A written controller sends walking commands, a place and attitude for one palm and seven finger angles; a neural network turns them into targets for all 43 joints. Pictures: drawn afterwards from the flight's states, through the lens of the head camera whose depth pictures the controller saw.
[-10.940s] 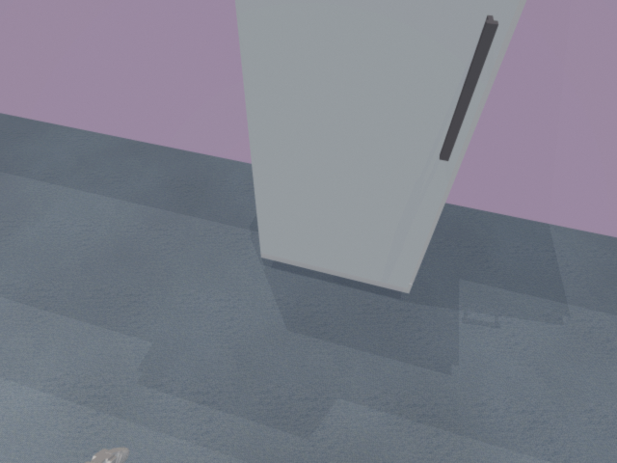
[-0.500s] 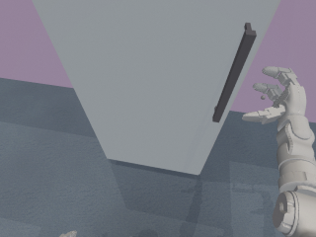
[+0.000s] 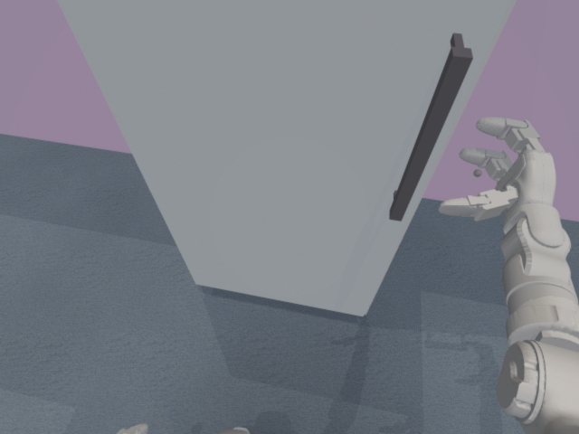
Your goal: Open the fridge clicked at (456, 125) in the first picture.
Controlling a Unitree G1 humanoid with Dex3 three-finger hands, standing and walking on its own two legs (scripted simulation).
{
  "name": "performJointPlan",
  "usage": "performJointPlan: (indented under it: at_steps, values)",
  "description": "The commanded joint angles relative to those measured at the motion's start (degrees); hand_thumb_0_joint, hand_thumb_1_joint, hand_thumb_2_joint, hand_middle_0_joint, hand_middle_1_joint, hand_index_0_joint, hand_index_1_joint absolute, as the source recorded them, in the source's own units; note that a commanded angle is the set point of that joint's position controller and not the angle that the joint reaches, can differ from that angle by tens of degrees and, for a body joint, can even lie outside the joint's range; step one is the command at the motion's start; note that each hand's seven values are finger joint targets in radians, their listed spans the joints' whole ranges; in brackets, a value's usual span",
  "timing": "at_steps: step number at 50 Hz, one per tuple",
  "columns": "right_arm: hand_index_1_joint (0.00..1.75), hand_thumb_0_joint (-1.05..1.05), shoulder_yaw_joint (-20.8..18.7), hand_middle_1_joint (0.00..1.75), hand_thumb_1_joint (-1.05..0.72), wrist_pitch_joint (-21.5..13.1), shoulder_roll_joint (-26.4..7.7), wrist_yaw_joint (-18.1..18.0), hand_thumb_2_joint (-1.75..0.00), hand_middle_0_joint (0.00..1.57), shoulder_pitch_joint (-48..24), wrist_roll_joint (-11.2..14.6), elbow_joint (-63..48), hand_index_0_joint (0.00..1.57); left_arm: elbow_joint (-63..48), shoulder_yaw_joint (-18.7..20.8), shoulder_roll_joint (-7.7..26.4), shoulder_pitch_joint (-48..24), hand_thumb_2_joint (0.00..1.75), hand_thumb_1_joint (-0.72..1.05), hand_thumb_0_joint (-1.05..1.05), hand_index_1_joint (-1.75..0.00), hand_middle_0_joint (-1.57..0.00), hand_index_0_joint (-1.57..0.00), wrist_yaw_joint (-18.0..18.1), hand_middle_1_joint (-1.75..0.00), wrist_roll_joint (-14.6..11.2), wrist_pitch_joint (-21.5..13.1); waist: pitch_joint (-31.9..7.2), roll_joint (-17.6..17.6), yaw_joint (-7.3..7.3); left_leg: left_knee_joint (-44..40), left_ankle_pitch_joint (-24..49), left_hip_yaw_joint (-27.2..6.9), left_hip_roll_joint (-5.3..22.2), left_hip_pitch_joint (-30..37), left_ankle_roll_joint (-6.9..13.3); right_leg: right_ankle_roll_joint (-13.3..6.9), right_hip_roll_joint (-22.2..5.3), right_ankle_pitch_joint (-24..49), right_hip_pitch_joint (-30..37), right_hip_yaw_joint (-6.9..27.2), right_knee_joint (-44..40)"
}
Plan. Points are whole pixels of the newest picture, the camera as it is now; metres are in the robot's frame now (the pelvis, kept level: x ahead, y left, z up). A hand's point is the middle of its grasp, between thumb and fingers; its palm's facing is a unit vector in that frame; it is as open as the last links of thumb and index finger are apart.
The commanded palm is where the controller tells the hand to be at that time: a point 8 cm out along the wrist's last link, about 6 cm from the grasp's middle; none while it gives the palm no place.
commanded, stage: move the hooked fingers beside the handle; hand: right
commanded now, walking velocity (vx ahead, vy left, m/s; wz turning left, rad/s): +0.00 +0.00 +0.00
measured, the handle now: (420, 144) +0.52 -0.12 +0.11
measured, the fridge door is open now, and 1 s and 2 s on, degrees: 0 0 0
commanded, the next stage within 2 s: feel for the door with the fingertips in 0.06 s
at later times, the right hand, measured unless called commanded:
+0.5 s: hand (445, 171) +0.46 -0.15 +0.13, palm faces +0.03 +1.00 +0.03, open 14.0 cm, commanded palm +0.42 -0.19 +0.13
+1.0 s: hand (442, 161) +0.47 -0.14 +0.13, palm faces +0.06 +1.00 +0.02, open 14.0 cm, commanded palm +0.44 -0.19 +0.13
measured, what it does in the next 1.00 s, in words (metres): stands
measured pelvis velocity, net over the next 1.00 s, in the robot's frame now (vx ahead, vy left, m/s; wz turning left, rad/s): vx -0.01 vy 0.01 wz -0.01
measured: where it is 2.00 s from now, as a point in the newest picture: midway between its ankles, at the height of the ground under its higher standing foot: outside the picture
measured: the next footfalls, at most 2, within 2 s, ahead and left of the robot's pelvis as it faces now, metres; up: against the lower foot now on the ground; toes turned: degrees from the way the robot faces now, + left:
none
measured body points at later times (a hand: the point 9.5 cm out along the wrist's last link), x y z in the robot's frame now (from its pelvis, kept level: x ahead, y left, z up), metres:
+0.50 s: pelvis -0.01 +0.00 +0.00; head +0.05 +0.00 +0.45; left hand +0.07 +0.26 -0.11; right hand +0.45 -0.20 +0.13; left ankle +0.02 +0.13 -0.72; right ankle -0.01 -0.10 -0.72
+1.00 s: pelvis -0.01 +0.01 +0.00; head +0.05 +0.01 +0.45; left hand +0.04 +0.28 -0.12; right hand +0.46 -0.20 +0.13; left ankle +0.02 +0.13 -0.72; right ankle -0.01 -0.10 -0.72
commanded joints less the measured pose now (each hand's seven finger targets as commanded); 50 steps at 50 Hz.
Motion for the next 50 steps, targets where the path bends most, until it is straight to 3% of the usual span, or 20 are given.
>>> performJointPlan:
  at_steps: [1,2,3,6,9,12,13,21,24,26,29,30,33,37,38,41,42,45,48,50]
  values:
    - [1.2,0.0,-0.8,1.2,0.5,-3.8,-11.2,1.0,-0.3,0.3,-23.9,1.6,-15.9,0.3,-5.6,3.7,9.1,2.6,0.9,0.9,0.0,-0.3,-0.2,-0.2,0.5,-0.3,-0.2,-1.9,-21.0,0.4,-0.58,-2.2,20.2,-0.2,-3.5,11.5,2.1,0.2,1.4,21.8,10.4,4.3,-4.9]
    - [1.2,0.0,0.8,1.2,0.5,-3.4,-9.5,1.1,-0.3,0.3,-24.7,1.5,-16.5,0.3,-5.4,3.7,9.0,2.4,0.9,0.9,0.0,-0.3,-0.2,-0.2,0.5,-0.3,-0.2,-1.9,-20.7,-1.5,-0.12,-2.5,19.4,-0.3,-3.5,10.8,2.1,0.1,1.5,20.7,10.9,4.1,-5.2]
    - [1.2,0.0,-0.1,1.2,0.5,-3.1,-10.3,0.7,-0.3,0.3,-23.7,1.7,-16.8,0.3,-5.5,3.9,9.0,2.7,0.9,0.9,0.0,-0.3,-0.2,-0.2,0.6,-0.3,-0.2,-1.8,-20.3,0.9,-0.29,-2.8,19.1,-0.2,-3.5,11.8,2.1,-0.1,1.5,20.2,10.3,4.1,-5.1]
    - [1.2,0.0,-0.3,1.2,0.5,-1.9,-10.9,0.1,-0.3,0.3,-24.4,1.2,-15.4,0.3,-5.0,3.5,9.0,2.2,0.9,0.9,0.0,-0.3,-0.2,-0.2,0.8,-0.3,-0.3,-1.9,-17.0,-0.8,-0.13,-3.6,16.4,-0.4,-3.2,10.5,2.1,-0.1,1.9,16.1,8.3,3.9,-6.0]
    - [1.2,0.0,-1.1,1.2,0.5,-2.5,-12.7,-0.9,-0.3,0.3,-26.2,0.3,-16.6,0.3,-4.9,3.4,8.8,2.2,0.9,0.9,0.0,-0.3,-0.2,-0.2,1.0,-0.3,-0.1,-1.9,-18.0,-1.3,-0.07,-3.6,15.3,-0.6,-3.1,10.7,2.1,-0.3,2.0,15.1,8.5,4.2,-6.1]
    - [1.2,0.0,2.8,1.2,0.5,-3.4,-7.8,-1.1,-0.3,0.3,-28.3,0.5,-16.9,0.3,-4.7,3.4,8.4,1.7,0.9,0.9,0.0,-0.3,-0.2,-0.2,0.8,-0.3,-0.1,-2.7,-18.3,-3.9,0.75,-3.4,14.2,-0.3,-3.3,8.0,2.2,0.2,1.9,15.3,11.1,4.6,-5.5]
    - [1.2,0.0,3.6,1.2,0.5,-3.7,-7.1,-1.2,-0.3,0.3,-29.2,0.7,-16.7,0.3,-4.3,3.4,8.5,2.3,0.9,0.9,0.0,-0.3,-0.2,-0.2,0.8,-0.3,0.0,-2.7,-18.8,-1.3,1.36,-3.5,14.4,-0.2,-3.3,8.7,2.2,0.0,1.8,15.4,10.9,4.9,-5.4]
    - [1.2,0.0,3.3,1.2,0.5,-2.7,-6.0,-3.7,-0.3,0.3,-30.0,-0.4,-11.2,0.3,-3.8,3.3,8.5,2.2,0.9,0.9,0.0,-0.3,-0.2,-0.2,0.2,-0.3,0.3,-3.1,-18.5,-0.5,0.7,-2.6,14.1,0.0,-3.0,7.9,2.1,0.3,2.2,14.4,8.9,4.9,-5.3]
    - [1.2,0.0,1.9,1.2,0.5,-3.3,-6.4,-5.3,-0.3,0.3,-27.8,-0.7,-12.6,0.3,-4.7,3.4,8.3,2.1,0.9,0.9,0.0,-0.3,-0.2,-0.2,-0.3,-0.3,0.5,-3.0,-21.0,0.4,-0.5,-2.0,16.5,-0.1,-3.2,10.0,2.1,0.3,2.2,16.9,9.2,4.6,-5.0]
    - [1.2,0.0,3.5,1.2,0.5,-3.7,-4.0,-6.0,-0.3,0.3,-27.5,-0.6,-14.6,0.3,-5.1,3.5,8.0,1.8,0.9,0.9,0.0,-0.3,-0.2,-0.2,-0.5,-0.3,0.5,-3.1,-22.2,0.3,-0.45,-1.7,18.3,-0.1,-3.3,10.6,2.1,0.3,2.1,18.6,10.0,4.2,-4.8]
    - [1.2,0.0,-1.2,1.2,0.5,-4.1,-10.5,-7.0,-0.3,0.3,-27.8,-1.8,-12.9,0.3,-4.7,3.5,8.4,2.4,0.9,0.9,0.0,-0.3,-0.2,-0.2,-0.2,-0.3,0.6,-2.4,-20.4,3.9,-0.72,-2.0,18.8,-0.9,-3.0,13.4,1.8,-0.1,2.3,16.4,6.0,3.7,-5.1]
    - [1.2,0.0,0.2,1.2,0.5,-4.2,-8.9,-7.0,-0.3,0.3,-28.9,-2.1,-13.8,0.3,-4.9,3.4,8.1,1.9,0.9,0.9,0.0,-0.3,-0.2,-0.2,-0.2,-0.3,0.6,-2.4,-20.3,2.5,-0.27,-2.3,18.7,-1.1,-3.0,13.2,1.6,-0.2,2.4,15.6,6.4,3.2,-5.2]
    - [1.2,0.0,-0.5,1.2,0.5,-4.8,-10.7,-6.8,-0.3,0.3,-29.6,-2.7,-13.6,0.3,-4.7,3.3,8.1,2.1,0.9,0.9,0.0,-0.3,-0.2,-0.2,0.1,-0.3,0.7,-2.2,-20.3,1.2,-0.35,-2.4,18.5,-1.5,-2.9,13.8,1.8,-0.3,2.6,15.1,6.2,3.0,-5.1]
    - [1.2,0.0,3.3,1.2,0.5,-5.1,-7.0,-5.2,-0.3,0.3,-33.2,-2.4,-11.6,0.3,-3.9,3.4,7.9,2.2,0.9,0.9,0.0,-0.3,-0.2,-0.2,0.4,-0.3,0.3,-2.4,-19.1,-1.1,1.39,-3.1,16.5,-1.4,-3.1,10.6,1.9,-0.2,2.5,13.5,7.8,3.3,-5.1]
    - [1.2,0.0,3.2,1.2,0.5,-5.2,-6.8,-5.0,-0.3,0.3,-34.0,-1.8,-11.4,0.3,-3.7,3.6,8.0,2.8,0.9,0.9,0.0,-0.3,-0.2,-0.2,0.4,-0.3,0.4,-2.5,-19.8,0.5,1.91,-3.1,16.8,-1.2,-3.2,10.8,1.8,-0.3,2.4,14.1,8.3,3.5,-4.8]
    - [1.2,0.0,2.3,1.2,0.5,-4.9,-7.3,-3.9,-0.3,0.3,-33.4,-0.7,-9.4,0.3,-3.0,3.6,8.4,3.4,0.9,0.9,0.0,-0.3,-0.2,-0.2,0.5,-0.3,0.3,-2.6,-21.4,0.0,1.48,-2.9,17.6,-1.2,-3.2,11.0,1.9,-0.2,2.5,14.9,8.7,3.7,-4.8]
    - [1.2,0.0,2.7,1.2,0.5,-4.6,-6.9,-3.7,-0.3,0.3,-33.6,-0.6,-7.9,0.3,-2.7,3.6,8.5,3.7,0.9,0.9,0.0,-0.3,-0.2,-0.2,0.6,-0.3,0.4,-2.6,-20.6,1.7,1.91,-3.1,17.8,-1.1,-3.2,11.0,1.8,-0.3,2.5,14.8,8.0,3.7,-4.7]
    - [1.2,0.0,1.1,1.2,0.5,-4.3,-8.2,-3.6,-0.3,0.3,-31.3,-0.8,-5.9,0.3,-2.8,3.7,8.7,4.1,0.9,0.9,0.0,-0.3,-0.2,-0.2,0.3,-0.3,0.5,-2.3,-20.3,2.0,1.08,-2.9,17.8,-1.1,-3.0,11.3,1.7,-0.3,2.6,14.6,6.4,3.5,-4.7]
    - [1.2,0.0,0.5,1.2,0.5,-4.4,-10.3,-4.3,-0.3,0.3,-33.1,-1.8,-4.8,0.3,-2.7,3.6,8.9,4.7,0.9,0.9,0.0,-0.3,-0.2,-0.2,0.3,-0.3,0.6,-1.9,-18.2,2.4,1.48,-3.1,16.1,-1.3,-2.8,10.9,1.6,-0.5,2.7,13.1,4.5,3.6,-4.8]
    - [1.2,0.0,1.8,1.2,0.5,-5.2,-9.0,-4.9,-0.3,0.3,-35.6,-2.3,-6.7,0.3,-3.0,3.5,8.5,4.3,0.9,0.9,0.0,-0.3,-0.2,-0.2,0.1,-0.3,0.7,-1.9,-19.2,-1.0,1.86,-2.9,16.0,-1.5,-2.9,9.5,1.7,-0.4,2.7,13.3,6.0,3.5,-4.6]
